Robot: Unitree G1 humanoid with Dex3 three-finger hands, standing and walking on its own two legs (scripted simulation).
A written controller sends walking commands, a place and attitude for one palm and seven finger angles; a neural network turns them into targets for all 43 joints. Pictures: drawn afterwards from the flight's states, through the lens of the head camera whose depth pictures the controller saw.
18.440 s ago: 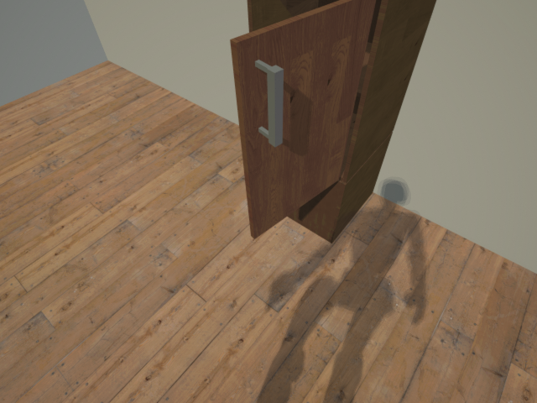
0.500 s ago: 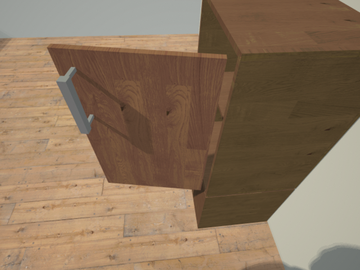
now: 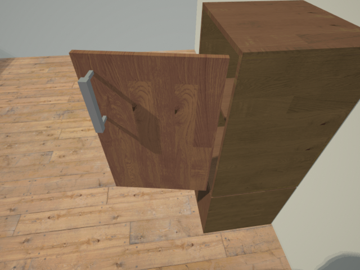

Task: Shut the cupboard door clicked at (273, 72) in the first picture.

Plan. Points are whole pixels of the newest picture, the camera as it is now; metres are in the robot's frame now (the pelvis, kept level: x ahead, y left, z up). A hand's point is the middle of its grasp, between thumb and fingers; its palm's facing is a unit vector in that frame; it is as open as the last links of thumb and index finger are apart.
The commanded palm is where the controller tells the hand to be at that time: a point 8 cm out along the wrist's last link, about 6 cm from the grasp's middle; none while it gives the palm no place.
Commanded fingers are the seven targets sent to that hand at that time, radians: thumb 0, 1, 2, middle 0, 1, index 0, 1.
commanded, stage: look again from close up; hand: left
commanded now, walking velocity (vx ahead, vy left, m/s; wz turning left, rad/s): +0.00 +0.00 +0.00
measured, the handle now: (95, 102) +0.50 +0.26 +0.12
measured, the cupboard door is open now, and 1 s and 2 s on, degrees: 79 79 79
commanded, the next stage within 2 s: raise the hand and make a fist in 1.60 s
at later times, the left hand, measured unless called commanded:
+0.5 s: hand out of the picture -0.01 +0.16 -0.17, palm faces +0.05 -0.99 -0.13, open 7.4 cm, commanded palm none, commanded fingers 0.00 0.90 0.90 -0.20 -0.30 -0.20 -0.30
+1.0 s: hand out of the picture +0.04 +0.19 -0.17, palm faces +0.03 -0.98 -0.18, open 7.3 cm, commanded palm none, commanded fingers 0.00 0.90 0.90 -0.20 -0.30 -0.20 -0.30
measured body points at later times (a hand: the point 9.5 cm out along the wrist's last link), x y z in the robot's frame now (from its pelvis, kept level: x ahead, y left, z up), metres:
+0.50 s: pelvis +0.02 +0.02 +0.00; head +0.03 +0.03 +0.45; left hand -0.01 +0.22 -0.16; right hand +0.02 -0.20 -0.15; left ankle +0.01 +0.09 -0.74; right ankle +0.06 -0.09 -0.74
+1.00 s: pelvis +0.04 +0.03 +0.01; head +0.04 +0.03 +0.46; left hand +0.04 +0.24 -0.16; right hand +0.03 -0.19 -0.15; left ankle +0.01 +0.09 -0.74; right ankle +0.06 -0.09 -0.74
